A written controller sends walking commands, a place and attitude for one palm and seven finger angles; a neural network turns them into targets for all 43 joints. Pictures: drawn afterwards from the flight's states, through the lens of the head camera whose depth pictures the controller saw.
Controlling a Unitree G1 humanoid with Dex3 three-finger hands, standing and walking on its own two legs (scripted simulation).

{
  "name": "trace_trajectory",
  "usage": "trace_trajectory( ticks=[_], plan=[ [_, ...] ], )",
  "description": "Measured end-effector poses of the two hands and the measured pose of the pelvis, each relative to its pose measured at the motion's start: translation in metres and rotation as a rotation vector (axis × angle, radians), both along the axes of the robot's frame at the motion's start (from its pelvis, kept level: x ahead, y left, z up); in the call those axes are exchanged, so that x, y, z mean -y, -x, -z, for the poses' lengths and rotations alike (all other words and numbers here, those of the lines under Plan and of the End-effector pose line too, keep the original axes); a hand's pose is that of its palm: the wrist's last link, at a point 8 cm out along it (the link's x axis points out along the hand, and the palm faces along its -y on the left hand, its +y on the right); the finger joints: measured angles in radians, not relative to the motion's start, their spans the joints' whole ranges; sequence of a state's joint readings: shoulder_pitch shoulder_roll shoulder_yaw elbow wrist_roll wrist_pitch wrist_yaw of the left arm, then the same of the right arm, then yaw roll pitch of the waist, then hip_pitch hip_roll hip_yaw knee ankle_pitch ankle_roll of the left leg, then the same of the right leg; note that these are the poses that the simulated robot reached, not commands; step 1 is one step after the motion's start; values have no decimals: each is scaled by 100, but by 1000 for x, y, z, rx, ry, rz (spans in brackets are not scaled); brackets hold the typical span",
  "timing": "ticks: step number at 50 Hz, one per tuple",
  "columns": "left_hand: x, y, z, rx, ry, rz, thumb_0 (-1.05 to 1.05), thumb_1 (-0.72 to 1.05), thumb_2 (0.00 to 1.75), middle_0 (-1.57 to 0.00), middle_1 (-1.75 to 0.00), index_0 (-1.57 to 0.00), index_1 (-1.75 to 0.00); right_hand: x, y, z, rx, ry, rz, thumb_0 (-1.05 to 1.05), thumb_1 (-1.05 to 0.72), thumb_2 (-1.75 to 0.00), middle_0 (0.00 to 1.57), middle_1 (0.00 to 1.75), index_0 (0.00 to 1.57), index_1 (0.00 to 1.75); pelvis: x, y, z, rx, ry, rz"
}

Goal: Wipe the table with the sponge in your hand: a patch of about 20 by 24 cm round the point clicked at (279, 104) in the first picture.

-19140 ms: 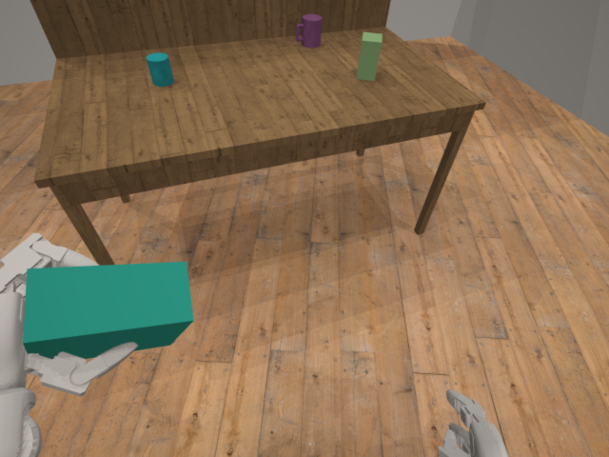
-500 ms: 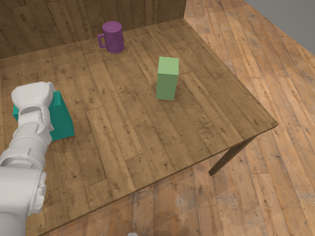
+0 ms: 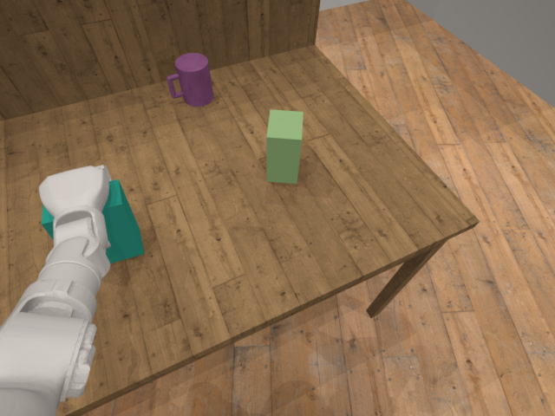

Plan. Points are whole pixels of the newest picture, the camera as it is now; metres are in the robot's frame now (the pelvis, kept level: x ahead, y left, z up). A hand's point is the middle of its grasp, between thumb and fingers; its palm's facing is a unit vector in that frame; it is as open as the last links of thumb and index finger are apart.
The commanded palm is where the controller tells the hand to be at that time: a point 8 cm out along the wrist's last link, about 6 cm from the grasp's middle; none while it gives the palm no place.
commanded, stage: wipe back along the middle lane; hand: left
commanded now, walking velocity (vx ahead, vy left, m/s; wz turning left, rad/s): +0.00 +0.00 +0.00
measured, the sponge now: (102, 235) +0.41 +0.31 -0.05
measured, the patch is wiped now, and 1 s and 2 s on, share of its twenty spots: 0.25 0.55 0.70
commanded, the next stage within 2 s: slide across to the third lane in 1.38 s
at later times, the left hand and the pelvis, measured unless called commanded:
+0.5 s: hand (98, 234) +0.38 +0.29 +0.00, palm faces -0.06 +0.00 -1.00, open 10.3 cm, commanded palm +0.34 +0.26 +0.03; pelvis +0.00 +0.01 +0.00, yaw +1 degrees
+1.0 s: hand (113, 263) +0.33 +0.25 +0.00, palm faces -0.05 -0.01 -1.00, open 10.3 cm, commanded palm +0.29 +0.23 +0.03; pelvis +0.00 -0.01 +0.00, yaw +2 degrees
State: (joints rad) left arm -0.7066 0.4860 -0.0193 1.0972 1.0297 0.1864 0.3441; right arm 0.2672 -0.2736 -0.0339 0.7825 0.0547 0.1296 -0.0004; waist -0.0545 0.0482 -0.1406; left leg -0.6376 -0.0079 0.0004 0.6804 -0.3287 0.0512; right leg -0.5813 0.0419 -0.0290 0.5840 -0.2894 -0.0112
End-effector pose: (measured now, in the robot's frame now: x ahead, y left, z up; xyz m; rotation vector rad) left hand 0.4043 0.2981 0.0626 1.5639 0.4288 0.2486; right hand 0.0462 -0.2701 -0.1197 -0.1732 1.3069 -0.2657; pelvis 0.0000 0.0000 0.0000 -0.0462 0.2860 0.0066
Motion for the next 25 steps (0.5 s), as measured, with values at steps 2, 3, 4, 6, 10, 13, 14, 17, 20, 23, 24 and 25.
trace_trajectory(
  ticks=[2,3,4,6,10,13,14,17,20,23,24,25],
  plan=[
    [2,3,0,4,-2,2,1,-51,103,-69,-132,-73,-132,-1,-4,0,13,-4,-3,0,-91,-90,20,30,20,30,0,1,0,3,-1,0],
    [3,5,0,6,-5,5,1,-51,103,-69,-132,-73,-132,-2,-6,0,20,-7,-6,0,-91,-90,20,30,20,30,0,1,0,5,-1,0],
    [4,7,1,9,-6,6,1,-51,103,-69,-133,-73,-133,-3,-9,0,27,-10,-9,0,-91,-90,20,30,20,30,-1,1,0,7,-2,-1],
    [6,10,1,14,-3,6,1,-51,103,-69,-133,-72,-133,-5,-14,1,43,-16,-16,0,-91,-90,20,30,20,30,-1,2,0,11,-2,0],
    [8,18,2,24,6,1,1,-51,103,-69,-133,-72,-133,-10,-28,0,78,-26,-33,0,-91,-90,20,30,20,30,-2,2,-1,19,-4,-1],
    [10,22,3,28,3,2,1,-51,103,-69,-133,-72,-133,-14,-39,-1,103,-31,-49,0,-91,-90,20,30,20,30,-3,3,0,24,-4,-5],
    [10,23,4,29,2,1,1,-51,103,-69,-133,-72,-133,-15,-42,-2,110,-32,-54,0,-91,-90,20,30,20,30,-3,3,0,25,-5,-6],
    [13,26,4,35,-4,5,1,-51,103,-69,-133,-72,-133,-19,-51,-3,130,-35,-66,0,-91,-90,20,30,20,30,-4,3,0,29,-4,-8],
    [15,30,4,42,-5,5,0,-51,103,-69,-133,-72,-133,-22,-59,-4,144,-40,-76,0,-91,-90,20,30,20,30,-5,3,0,34,-4,-10],
    [18,36,4,50,-4,3,0,-50,103,-68,-133,-71,-133,-25,-66,-4,155,-48,-83,0,-91,-90,20,30,20,30,-6,2,-1,40,-5,-11],
    [19,38,4,53,-3,2,0,-50,103,-68,-133,-71,-133,-27,-68,-4,158,-51,-85,0,-91,-90,20,30,20,30,-6,1,-1,43,-5,-12],
    [20,40,4,57,-2,1,0,-50,103,-68,-133,-71,-133,-28,-70,-4,161,-55,-87,0,-91,-90,20,30,20,30,-6,1,-1,46,-5,-12]
  ],
)
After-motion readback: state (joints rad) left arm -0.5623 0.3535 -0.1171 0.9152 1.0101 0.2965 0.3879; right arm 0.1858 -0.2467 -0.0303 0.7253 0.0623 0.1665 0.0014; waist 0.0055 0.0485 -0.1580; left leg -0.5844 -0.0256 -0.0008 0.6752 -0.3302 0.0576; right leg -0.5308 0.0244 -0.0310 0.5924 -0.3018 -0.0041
